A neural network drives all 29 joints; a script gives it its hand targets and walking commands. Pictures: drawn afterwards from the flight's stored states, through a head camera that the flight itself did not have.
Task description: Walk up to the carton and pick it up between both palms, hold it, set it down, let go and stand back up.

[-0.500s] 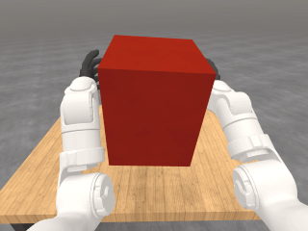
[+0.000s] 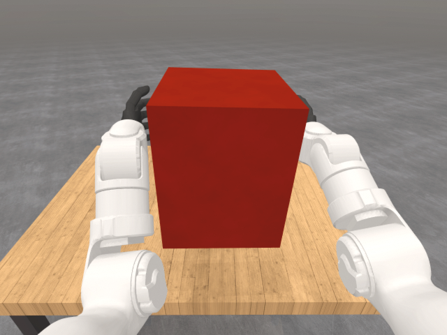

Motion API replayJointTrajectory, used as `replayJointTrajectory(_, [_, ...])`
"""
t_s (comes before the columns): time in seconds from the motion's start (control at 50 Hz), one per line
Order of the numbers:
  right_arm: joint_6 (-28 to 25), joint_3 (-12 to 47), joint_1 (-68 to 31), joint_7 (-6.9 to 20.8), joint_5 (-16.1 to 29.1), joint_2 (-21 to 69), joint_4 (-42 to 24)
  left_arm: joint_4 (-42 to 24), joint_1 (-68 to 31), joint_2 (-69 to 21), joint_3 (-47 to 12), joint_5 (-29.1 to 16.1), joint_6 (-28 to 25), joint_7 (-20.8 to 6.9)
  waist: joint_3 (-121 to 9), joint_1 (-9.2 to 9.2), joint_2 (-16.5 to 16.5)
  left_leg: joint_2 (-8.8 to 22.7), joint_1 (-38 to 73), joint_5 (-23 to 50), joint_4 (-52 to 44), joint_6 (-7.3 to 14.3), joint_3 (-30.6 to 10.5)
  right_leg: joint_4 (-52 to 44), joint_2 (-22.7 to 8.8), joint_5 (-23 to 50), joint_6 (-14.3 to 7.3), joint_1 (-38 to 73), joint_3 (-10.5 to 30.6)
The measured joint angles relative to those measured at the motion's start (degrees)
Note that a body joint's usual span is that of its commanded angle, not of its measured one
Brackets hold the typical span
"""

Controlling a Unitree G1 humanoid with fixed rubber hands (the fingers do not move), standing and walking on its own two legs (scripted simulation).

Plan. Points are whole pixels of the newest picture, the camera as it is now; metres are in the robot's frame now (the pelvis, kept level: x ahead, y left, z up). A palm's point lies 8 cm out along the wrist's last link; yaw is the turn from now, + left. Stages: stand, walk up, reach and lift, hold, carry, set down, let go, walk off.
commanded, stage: hold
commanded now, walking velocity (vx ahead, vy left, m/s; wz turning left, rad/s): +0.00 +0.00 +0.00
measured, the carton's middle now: (222, 154) +0.36 +0.01 +0.23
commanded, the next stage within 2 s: set down in 1.86 s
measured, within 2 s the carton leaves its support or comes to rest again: neither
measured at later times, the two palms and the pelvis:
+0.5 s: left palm (132, 132) +0.36 +0.16 +0.28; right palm (301, 137) +0.37 -0.13 +0.26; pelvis +0.00 +0.00 +0.00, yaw +0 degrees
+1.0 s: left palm (139, 139) +0.36 +0.15 +0.27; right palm (304, 144) +0.37 -0.14 +0.25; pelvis -0.01 +0.00 +0.00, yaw +0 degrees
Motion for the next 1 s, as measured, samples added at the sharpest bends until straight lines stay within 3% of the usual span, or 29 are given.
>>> replayJointTrajectory(0.1, [-0.72, 0.0, 0.1, 0.05, -0.01, -0.01, 0.1, 0.2, -0.02, 0.01, -0.01, -0.74, -0.59, 0.57, 3.87, 0.0, -0.19, 0.0, 0.02, 0.27, 0.0, 0.0, 0.0, 0.0, 0.0, 0.26, 0.0, 0.02, 0.0])
replayJointTrajectory(0.18, [-1.3, 0.0, 2.13, -0.81, 1.0, -0.01, -5.15, -2.53, -0.03, 0.03, -0.02, -4.71, -1.17, 3.28, 3.13, 0.0, -0.07, 0.0, 0.05, -0.15, 0.0, 0.0, 0.0, 0.0, 0.0, -0.16, 0.0, 0.05, 0.0])
replayJointTrajectory(0.26, [-1.49, -0.01, 2.9, -1.99, 1.97, -0.01, -9.11, -5.21, -0.02, 0.02, -0.01, -5.94, -1.69, 3.79, -0.39, 0.0, 0.42, 0.01, 0.04, -0.89, 0.0, 0.0, 0.0, -0.16, 0.0, -0.78, 0.09, 0.11, 0.0])
replayJointTrajectory(0.44, [3.12, 0.0, 2.78, -2.14, 1.98, 0.08, -8.73, -4.9, 0.01, 0.01, -0.01, -0.68, 2.43, -0.87, 0.52, 0.0, -0.37, 0.01, -0.03, -0.46, 0.0, 0.01, 0.0, -0.43, 0.01, -0.22, 0.15, 0.18, 0.0])
replayJointTrajectory(0.54, [3.05, 0.0, 2.78, -2.15, 1.99, 0.09, -8.75, -4.91, -0.01, 0.0, -0.01, -0.85, 2.42, -0.69, 3.9, 0.0, -0.7, 0.01, 0.0, 0.34, 0.0, 0.0, 0.0, -0.42, 0.0, 0.55, 0.13, 0.2, 0.0])
replayJointTrajectory(0.68, [0.19, -0.01, 2.79, -2.08, 1.99, 0.08, -8.76, -5.01, -0.03, 0.01, -0.01, -3.42, -0.07, 1.81, 1.19, 0.0, 0.87, 0.01, 0.03, 0.16, 0.0, -0.02, 0.0, -0.42, 0.0, 0.39, 0.11, 0.24, 0.0])
replayJointTrajectory(0.78, [-0.18, 0.0, 2.51, -1.74, 1.69, 0.09, -7.87, -4.56, -0.01, 0.0, 0.0, -3.08, -0.36, 1.71, -0.92, 0.0, 1.51, 0.01, 0.01, 0.04, 0.0, -0.01, -0.01, -0.41, 0.01, 0.25, 0.11, 0.22, 0.0])
replayJointTrajectory(0.9, [0.62, 0.0, 1.46, -0.6, 0.33, 0.09, -2.33, 0.38, 0.0, 0.0, -0.01, -0.09, -0.32, -0.23, 1.12, 0.0, 0.88, 0.01, 0.01, 0.46, 0.0, -0.01, -0.01, -0.26, 0.01, 0.56, 0.1, 0.16, 0.0])
replayJointTrajectory(1.0, [-0.57, -0.01, 1.44, -0.5, 0.2, 0.09, -1.96, 0.9, -0.02, 0.1, -0.02, -1.57, -1.43, 0.88, 3.74, 0.0, -0.19, 0.0, -0.01, 0.61, 0.0, -0.01, -0.01, 0.0, 0.01, 0.61, 0.04, 0.01, 0.0])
